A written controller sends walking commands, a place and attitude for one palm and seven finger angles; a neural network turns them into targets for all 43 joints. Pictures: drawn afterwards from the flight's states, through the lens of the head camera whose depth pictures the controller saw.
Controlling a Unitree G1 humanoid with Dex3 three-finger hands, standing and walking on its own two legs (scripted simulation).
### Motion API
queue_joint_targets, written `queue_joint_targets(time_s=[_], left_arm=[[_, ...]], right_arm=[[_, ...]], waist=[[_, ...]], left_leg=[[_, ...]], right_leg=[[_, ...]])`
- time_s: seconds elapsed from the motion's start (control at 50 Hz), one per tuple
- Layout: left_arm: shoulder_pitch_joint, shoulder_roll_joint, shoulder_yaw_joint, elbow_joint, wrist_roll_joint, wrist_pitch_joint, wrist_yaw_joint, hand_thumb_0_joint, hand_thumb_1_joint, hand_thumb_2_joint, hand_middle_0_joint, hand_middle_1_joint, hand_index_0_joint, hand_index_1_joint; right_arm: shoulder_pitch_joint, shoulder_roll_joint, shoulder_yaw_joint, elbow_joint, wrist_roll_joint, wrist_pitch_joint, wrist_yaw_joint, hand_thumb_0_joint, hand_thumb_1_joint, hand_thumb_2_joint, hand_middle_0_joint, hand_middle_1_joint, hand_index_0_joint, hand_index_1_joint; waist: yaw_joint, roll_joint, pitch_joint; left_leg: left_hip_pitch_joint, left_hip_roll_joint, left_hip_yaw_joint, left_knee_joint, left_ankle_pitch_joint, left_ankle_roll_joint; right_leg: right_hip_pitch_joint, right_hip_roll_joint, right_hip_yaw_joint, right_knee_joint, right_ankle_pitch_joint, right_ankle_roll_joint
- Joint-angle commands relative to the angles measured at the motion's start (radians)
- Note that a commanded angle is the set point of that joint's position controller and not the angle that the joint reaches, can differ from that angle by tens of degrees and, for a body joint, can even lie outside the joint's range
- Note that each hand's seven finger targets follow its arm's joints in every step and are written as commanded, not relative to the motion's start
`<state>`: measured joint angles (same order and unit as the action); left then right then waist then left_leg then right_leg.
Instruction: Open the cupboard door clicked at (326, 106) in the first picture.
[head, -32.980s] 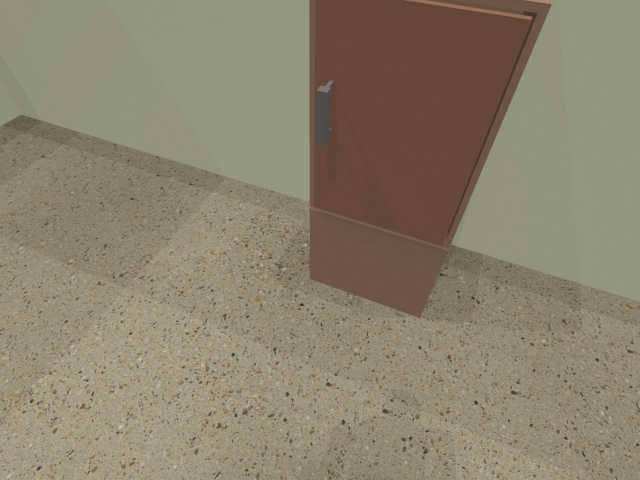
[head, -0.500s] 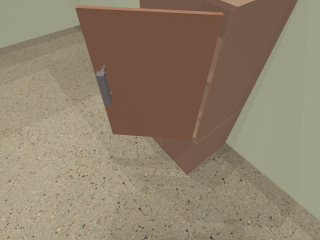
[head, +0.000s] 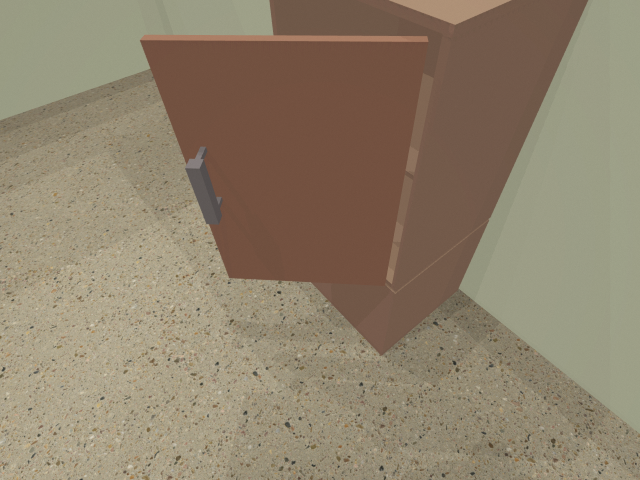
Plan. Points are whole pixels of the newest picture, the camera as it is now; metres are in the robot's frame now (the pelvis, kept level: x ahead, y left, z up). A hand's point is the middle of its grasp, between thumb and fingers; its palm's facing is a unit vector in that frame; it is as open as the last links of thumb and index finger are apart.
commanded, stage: look again from close up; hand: left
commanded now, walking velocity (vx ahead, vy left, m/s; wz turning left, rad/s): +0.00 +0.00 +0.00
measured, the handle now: (208, 185) +0.59 +0.24 +0.00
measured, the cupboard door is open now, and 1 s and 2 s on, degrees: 46 46 46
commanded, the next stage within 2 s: raise the hand with hooked fingers in 0.36 s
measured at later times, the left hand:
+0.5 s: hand out of the picture +0.06 +0.16 -0.16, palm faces +0.08 -0.97 -0.23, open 7.3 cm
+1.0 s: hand (168, 455) +0.16 +0.20 -0.06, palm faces +0.01 -1.00 +0.00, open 9.3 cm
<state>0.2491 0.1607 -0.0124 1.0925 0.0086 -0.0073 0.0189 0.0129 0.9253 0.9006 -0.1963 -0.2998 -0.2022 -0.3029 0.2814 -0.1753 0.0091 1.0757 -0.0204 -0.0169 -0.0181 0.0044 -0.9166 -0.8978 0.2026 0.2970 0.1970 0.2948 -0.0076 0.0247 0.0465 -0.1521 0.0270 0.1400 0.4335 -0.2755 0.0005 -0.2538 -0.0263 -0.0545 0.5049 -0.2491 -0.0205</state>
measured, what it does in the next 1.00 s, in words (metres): lowers itself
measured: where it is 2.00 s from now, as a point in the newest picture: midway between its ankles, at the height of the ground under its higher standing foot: outside the picture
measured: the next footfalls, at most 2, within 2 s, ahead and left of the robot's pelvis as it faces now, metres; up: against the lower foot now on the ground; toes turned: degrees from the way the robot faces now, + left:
none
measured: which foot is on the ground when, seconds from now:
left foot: down 0.00-1.00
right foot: down 0.00-1.00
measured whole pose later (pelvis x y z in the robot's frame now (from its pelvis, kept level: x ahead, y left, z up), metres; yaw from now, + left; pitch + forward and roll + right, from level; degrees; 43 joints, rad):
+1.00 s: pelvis -0.04 +0.00 -0.09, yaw +3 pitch +12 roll -1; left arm 0.34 0.23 0.18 0.09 -0.28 -0.46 -0.38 0.02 0.47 0.72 -0.23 -0.58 -0.23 -0.58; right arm 0.15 -0.25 -0.01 0.49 0.02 -0.27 -0.04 0.01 -0.91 -0.90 0.20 0.30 0.20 0.29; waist 0.04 -0.03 -0.10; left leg -0.84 0.04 -0.01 1.19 -0.56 -0.01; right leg -0.87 -0.04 -0.12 1.14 -0.49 -0.04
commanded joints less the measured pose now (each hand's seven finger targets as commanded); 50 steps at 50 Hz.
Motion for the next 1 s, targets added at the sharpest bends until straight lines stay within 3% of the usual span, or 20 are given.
queue_joint_targets(time_s=[0.0,0.42,0.44,0.46,0.48,0.5,0.52,0.54,0.56,0.58,0.6,0.62,0.66,0.7,0.72,0.74,0.8,0.86,0.9,0.98], left_arm=[[0.034,0.122,0.025,-0.027,0.002,-0.022,0.012,0.0,0.9,0.9,-0.2,-0.3,-0.2,-0.3],[0.035,0.122,0.034,-0.005,0.002,-0.032,0.018,0.0,0.9,0.9,-0.2,-0.3,-0.2,-0.3],[0.158,0.132,0.041,0.043,0.006,-0.037,0.06,0.0,0.9,0.9,-0.2,-0.3,-0.2,-0.3],[-0.644,0.375,0.163,-1.431,-0.191,-0.276,0.029,0.0,0.877,0.89,-0.202,-0.315,-0.202,-0.315],[-0.14,0.301,0.166,-1.165,-0.108,-0.234,0.063,0.0,0.853,0.88,-0.203,-0.33,-0.203,-0.33],[0.115,0.083,0.065,-1.032,-0.159,-0.118,0.079,0.0,0.83,0.87,-0.205,-0.345,-0.205,-0.345],[0.072,0.03,0.064,-0.975,-0.178,-0.124,0.058,0.0,0.807,0.86,-0.207,-0.36,-0.207,-0.36],[-0.001,0.082,0.115,-0.997,-0.197,-0.182,0.028,0.0,0.783,0.85,-0.208,-0.375,-0.208,-0.375],[0.039,0.109,0.177,-0.931,-0.199,-0.244,-0.01,0.0,0.76,0.84,-0.21,-0.39,-0.21,-0.39],[0.151,0.071,0.188,-0.852,-0.215,-0.308,-0.059,0.0,0.737,0.83,-0.212,-0.405,-0.212,-0.405],[0.255,0.074,0.217,-0.787,-0.226,-0.37,-0.116,0.0,0.713,0.82,-0.213,-0.42,-0.213,-0.42],[0.294,0.062,0.226,-0.794,-0.243,-0.445,-0.178,0.0,0.69,0.81,-0.215,-0.435,-0.215,-0.435],[0.298,0.07,0.243,-0.789,-0.271,-0.597,-0.308,0.0,0.643,0.79,-0.218,-0.465,-0.218,-0.465],[0.222,0.132,0.265,-0.792,-0.279,-0.709,-0.442,0.0,0.597,0.77,-0.222,-0.495,-0.222,-0.495],[0.184,0.155,0.274,-0.834,-0.296,-0.71,-0.484,0.0,0.573,0.76,-0.223,-0.51,-0.223,-0.51],[0.159,0.167,0.287,-0.869,-0.319,-0.684,-0.507,0.0,0.55,0.75,-0.225,-0.525,-0.225,-0.525],[-0.025,0.208,0.311,-1.027,-0.384,-0.593,-0.504,0.0,0.48,0.72,-0.23,-0.57,-0.23,-0.57],[-0.078,0.196,0.272,-1.246,-0.349,-0.571,-0.435,0.0,0.41,0.69,-0.235,-0.615,-0.235,-0.615],[-0.155,0.223,0.249,-1.328,-0.322,-0.559,-0.404,0.0,0.363,0.67,-0.238,-0.645,-0.238,-0.645],[-0.066,0.197,0.221,-1.289,-0.279,-0.478,-0.384,0.0,0.27,0.63,-0.245,-0.705,-0.245,-0.705]], right_arm=[[0.053,-0.07,-0.016,-0.011,0.003,-0.014,-0.006,0.0,-0.9,-0.9,0.2,0.3,0.2,0.3],[0.072,-0.057,-0.022,0.04,0.004,-0.013,-0.017,0.0,-0.9,-0.9,0.2,0.3,0.2,0.3],[-0.044,-0.103,-0.04,-0.027,0.019,-0.012,-0.009,0.0,-0.9,-0.9,0.2,0.3,0.2,0.3],[-0.055,-0.261,-0.043,-0.374,0.07,-0.18,-0.055,0.0,-0.9,-0.9,0.2,0.3,0.2,0.3],[-0.092,-0.195,-0.048,-0.327,0.043,-0.254,-0.087,0.0,-0.9,-0.9,0.2,0.3,0.2,0.3],[-0.108,-0.149,-0.045,-0.339,0.065,-0.282,-0.08,0.0,-0.9,-0.9,0.2,0.3,0.2,0.3],[-0.086,-0.17,-0.054,-0.306,0.07,-0.29,-0.078,0.0,-0.9,-0.9,0.2,0.3,0.2,0.3],[-0.09,-0.201,-0.076,-0.362,0.056,-0.305,-0.073,0.0,-0.9,-0.9,0.2,0.3,0.2,0.3],[-0.075,-0.212,-0.092,-0.377,0.038,-0.311,-0.069,0.0,-0.9,-0.9,0.2,0.3,0.2,0.3],[-0.087,-0.206,-0.098,-0.41,0.03,-0.318,-0.059,0.0,-0.9,-0.9,0.2,0.3,0.2,0.3],[-0.106,-0.203,-0.103,-0.446,0.036,-0.325,-0.041,0.0,-0.9,-0.9,0.2,0.3,0.2,0.3],[-0.111,-0.195,-0.104,-0.481,0.032,-0.327,-0.025,0.0,-0.9,-0.9,0.2,0.3,0.2,0.3],[-0.139,-0.197,-0.114,-0.531,0.034,-0.331,0.0,0.0,-0.9,-0.9,0.2,0.3,0.2,0.3],[-0.128,-0.216,-0.121,-0.574,0.04,-0.333,0.022,0.0,-0.9,-0.9,0.2,0.3,0.2,0.3],[-0.148,-0.221,-0.12,-0.615,0.045,-0.329,0.023,0.0,-0.9,-0.9,0.2,0.3,0.2,0.3],[-0.155,-0.224,-0.118,-0.654,0.051,-0.322,0.019,0.0,-0.9,-0.9,0.2,0.3,0.2,0.3],[-0.17,-0.23,-0.105,-0.732,0.065,-0.299,-0.009,0.0,-0.9,-0.9,0.2,0.3,0.2,0.3],[-0.106,-0.206,-0.092,-0.729,0.058,-0.293,-0.022,0.0,-0.9,-0.9,0.2,0.3,0.2,0.3],[-0.088,-0.215,-0.076,-0.711,0.042,-0.289,-0.03,0.0,-0.9,-0.9,0.2,0.3,0.2,0.3],[-0.088,-0.209,-0.064,-0.685,0.047,-0.288,-0.037,0.0,-0.9,-0.9,0.2,0.3,0.2,0.3]], waist=[[0.005,-0.034,-0.008],[0.004,-0.032,-0.016],[0.053,-0.112,-0.008],[-0.061,0.057,-0.47],[0.027,0.257,-0.492],[0.015,0.214,-0.309],[-0.031,-0.015,-0.125],[-0.051,-0.137,-0.05],[-0.045,-0.246,-0.073],[-0.011,-0.3,-0.068],[0.034,-0.236,-0.081],[0.061,-0.22,-0.148],[0.07,-0.209,-0.194],[0.058,-0.127,-0.25],[0.064,-0.09,-0.295],[0.063,-0.098,-0.334],[0.033,-0.102,-0.304],[0.008,0.057,-0.395],[-0.025,0.056,-0.391],[-0.025,0.088,-0.378]], left_leg=[[-0.032,0.092,-0.105,-0.093,0.097,0.027],[0.016,0.1,-0.082,-0.076,0.18,0.01],[-0.112,0.107,-0.021,0.18,0.104,-0.017],[0.078,-0.026,-0.09,0.013,0.268,0.035],[0.131,-0.02,-0.077,-0.002,0.454,0.047],[0.055,0.001,-0.116,0.009,0.453,0.011],[-0.028,0.001,-0.11,0.058,0.371,0.022],[-0.103,-0.012,-0.123,0.106,0.269,0.033],[-0.175,-0.021,-0.118,0.148,0.192,0.031],[-0.277,-0.029,-0.124,0.183,0.121,0.023],[-0.343,-0.042,-0.117,0.225,0.102,0.01],[-0.398,-0.054,-0.108,0.269,0.095,-0.001],[-0.524,-0.062,-0.101,0.376,0.052,-0.014],[-0.594,-0.066,-0.108,0.483,0.04,-0.013],[-0.623,-0.074,-0.089,0.519,0.012,-0.006],[-0.647,-0.079,-0.085,0.535,-0.015,0.003],[-0.699,-0.069,-0.098,0.575,-0.135,0.02],[-0.601,-0.042,-0.116,0.573,-0.064,0.028],[-0.59,-0.027,-0.148,0.584,-0.03,0.032],[-0.561,-0.02,-0.18,0.535,-0.017,0.023]], right_leg=[[0.038,-0.092,0.111,-0.1,0.161,-0.028],[0.086,-0.096,0.107,-0.106,0.34,-0.036],[0.129,-0.172,0.182,-0.095,0.802,0.041],[0.227,-0.087,0.155,-0.021,0.651,-0.019],[0.225,-0.025,0.104,0.027,0.456,-0.042],[0.122,-0.018,0.048,0.004,0.326,-0.031],[0.001,-0.007,0.012,-0.016,0.318,-0.004],[-0.092,-0.009,-0.001,-0.003,0.27,0.017],[-0.148,-0.011,-0.005,0.018,0.188,0.033],[-0.181,-0.013,0.0,0.056,0.114,0.039],[-0.173,-0.023,0.025,0.107,0.106,0.029],[-0.167,-0.024,0.036,0.168,0.107,0.021],[-0.201,-0.036,0.083,0.262,0.123,0.016],[-0.252,-0.049,0.134,0.35,0.133,-0.002],[-0.265,-0.054,0.164,0.356,0.078,0.001],[-0.262,-0.054,0.177,0.351,0.008,0.002],[-0.369,-0.03,0.2,0.307,-0.311,0.006],[-0.393,0.003,0.122,0.384,-0.178,-0.002],[-0.43,0.024,0.08,0.436,-0.098,-0.008],[-0.47,0.032,0.005,0.445,-0.075,-0.005]])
